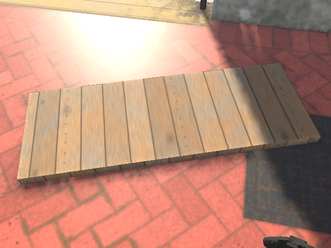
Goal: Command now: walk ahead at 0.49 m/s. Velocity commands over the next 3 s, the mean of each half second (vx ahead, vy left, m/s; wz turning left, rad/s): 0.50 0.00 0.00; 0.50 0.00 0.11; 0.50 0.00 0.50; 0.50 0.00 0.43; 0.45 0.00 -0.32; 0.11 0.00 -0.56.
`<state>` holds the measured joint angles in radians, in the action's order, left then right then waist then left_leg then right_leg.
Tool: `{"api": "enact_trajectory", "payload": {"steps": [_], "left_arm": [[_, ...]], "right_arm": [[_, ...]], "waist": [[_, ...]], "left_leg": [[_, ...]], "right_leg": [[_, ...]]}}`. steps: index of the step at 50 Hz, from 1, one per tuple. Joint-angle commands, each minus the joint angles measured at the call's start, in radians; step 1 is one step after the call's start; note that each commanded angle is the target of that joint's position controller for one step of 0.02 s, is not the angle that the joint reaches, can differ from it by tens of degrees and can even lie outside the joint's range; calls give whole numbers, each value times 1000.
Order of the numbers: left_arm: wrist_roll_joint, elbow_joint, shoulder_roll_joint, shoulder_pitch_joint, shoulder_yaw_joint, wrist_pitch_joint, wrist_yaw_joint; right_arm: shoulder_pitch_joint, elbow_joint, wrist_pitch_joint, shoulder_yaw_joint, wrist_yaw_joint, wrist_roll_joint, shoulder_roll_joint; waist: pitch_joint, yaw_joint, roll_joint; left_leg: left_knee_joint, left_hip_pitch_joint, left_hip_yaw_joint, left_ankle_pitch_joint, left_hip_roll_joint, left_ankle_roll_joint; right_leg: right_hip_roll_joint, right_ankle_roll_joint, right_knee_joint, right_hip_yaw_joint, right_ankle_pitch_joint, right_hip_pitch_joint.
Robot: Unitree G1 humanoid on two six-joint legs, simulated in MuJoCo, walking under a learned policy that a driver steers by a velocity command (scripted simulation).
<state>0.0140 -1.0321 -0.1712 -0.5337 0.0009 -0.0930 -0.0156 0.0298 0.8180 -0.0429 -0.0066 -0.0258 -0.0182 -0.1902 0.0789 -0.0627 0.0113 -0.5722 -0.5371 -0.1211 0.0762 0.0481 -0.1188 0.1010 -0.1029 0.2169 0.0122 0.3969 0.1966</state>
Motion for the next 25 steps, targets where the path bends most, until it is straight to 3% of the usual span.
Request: {"api": "enact_trajectory", "payload": {"steps": [1,2,3,4,5,6,8,10,13,18,22,25], "left_arm": [[2,46,-190,66,37,-3,-8],[1,74,-145,59,26,-5,0],[-15,65,-43,-90,14,5,10],[9,71,-144,0,33,7,8],[9,102,-158,94,41,2,15],[12,107,-148,133,42,1,19],[24,98,-104,112,36,23,30],[26,101,-77,124,32,38,40],[23,149,-92,266,35,50,46],[7,209,-84,472,26,49,49],[5,241,-83,592,19,47,46],[5,261,-96,628,23,36,44]], "right_arm": [[-406,88,-18,-63,32,-5,-168],[-543,108,-19,-85,43,-26,-244],[-486,99,-16,-85,32,-37,-258],[-403,94,-14,-82,19,11,-207],[-308,80,-18,-68,14,18,-152],[-278,85,-28,-57,9,12,-107],[-300,118,-47,-39,16,7,-63],[-358,152,-66,-40,18,11,-82],[-416,178,-71,-43,16,14,-116],[-525,210,-67,-31,20,15,-107],[-598,237,-63,-25,32,3,-109],[-606,253,-58,-28,43,-8,-125]], "waist": [[-181,244,-85],[-287,272,37],[-321,139,184],[-210,146,38],[-75,108,23],[-13,83,-25],[-5,29,-14],[-6,18,1],[28,37,15],[29,100,38],[30,140,54],[34,131,62]], "left_leg": [[94,509,55,19,0,-70],[104,703,313,164,-233,-131],[204,867,807,201,-464,-285],[319,725,795,383,-414,-268],[374,570,655,402,-384,-236],[410,457,566,296,-341,-203],[439,344,417,127,-268,-144],[454,321,340,7,-246,-135],[487,337,266,-59,-216,-112],[461,437,192,-254,-177,-44],[420,582,189,-353,-202,-49],[357,682,194,-472,-249,-69]], "right_leg": [[-252,-1,523,27,-1154,-203],[-170,-8,854,-22,-707,-379],[1,16,1185,-6,147,-745],[-60,-12,1178,66,38,-819],[-104,-15,1122,57,-59,-829],[-132,-12,1066,53,-96,-791],[-170,12,980,47,-123,-693],[-183,32,930,22,-144,-691],[-214,58,822,-15,-260,-800],[-193,79,574,-70,-425,-840],[-158,68,438,-92,-423,-853],[-136,36,373,-92,-329,-840]]}}
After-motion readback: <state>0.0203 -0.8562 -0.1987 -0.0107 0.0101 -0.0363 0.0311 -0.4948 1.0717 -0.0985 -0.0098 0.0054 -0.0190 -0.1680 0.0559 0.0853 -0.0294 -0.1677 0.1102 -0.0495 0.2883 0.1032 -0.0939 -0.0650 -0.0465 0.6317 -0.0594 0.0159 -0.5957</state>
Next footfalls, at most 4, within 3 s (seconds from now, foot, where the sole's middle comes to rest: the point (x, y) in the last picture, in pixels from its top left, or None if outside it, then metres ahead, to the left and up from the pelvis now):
0.04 left None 0.19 0.06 -0.76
0.58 right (212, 233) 0.50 -0.10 -0.76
1.04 left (162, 168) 0.75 0.11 -0.73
1.52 right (191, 127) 0.97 -0.02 -0.71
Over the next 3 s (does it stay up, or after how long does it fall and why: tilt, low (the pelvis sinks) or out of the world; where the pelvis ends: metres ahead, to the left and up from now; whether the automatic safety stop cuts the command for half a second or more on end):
stays up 1.29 0.42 0.01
